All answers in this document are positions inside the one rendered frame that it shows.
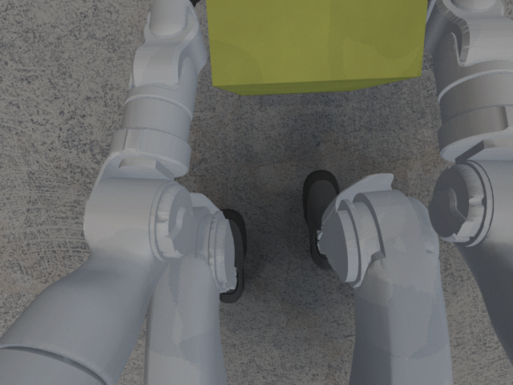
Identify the robot left foot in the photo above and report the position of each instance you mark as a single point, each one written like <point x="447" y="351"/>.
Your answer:
<point x="237" y="226"/>

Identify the left robot upper arm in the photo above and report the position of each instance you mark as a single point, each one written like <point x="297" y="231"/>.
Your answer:
<point x="82" y="329"/>

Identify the left robot forearm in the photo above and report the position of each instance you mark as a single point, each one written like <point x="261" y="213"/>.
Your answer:
<point x="152" y="142"/>

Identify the carton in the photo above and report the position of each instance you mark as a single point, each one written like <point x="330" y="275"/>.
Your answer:
<point x="273" y="47"/>

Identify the right robot upper arm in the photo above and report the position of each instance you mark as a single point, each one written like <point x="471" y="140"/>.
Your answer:
<point x="472" y="206"/>

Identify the robot right foot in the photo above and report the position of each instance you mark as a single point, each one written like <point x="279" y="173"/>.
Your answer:
<point x="319" y="190"/>

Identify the robot foot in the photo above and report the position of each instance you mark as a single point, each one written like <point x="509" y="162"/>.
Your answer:
<point x="237" y="226"/>
<point x="319" y="190"/>

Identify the right robot forearm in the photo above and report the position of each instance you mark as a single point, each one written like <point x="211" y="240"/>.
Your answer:
<point x="471" y="45"/>

